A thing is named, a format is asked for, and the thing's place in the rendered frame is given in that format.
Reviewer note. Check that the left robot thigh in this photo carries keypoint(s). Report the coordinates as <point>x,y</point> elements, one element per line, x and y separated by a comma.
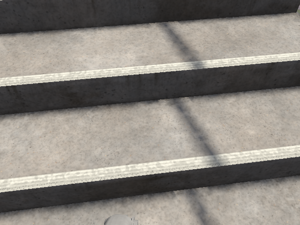
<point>118,219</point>

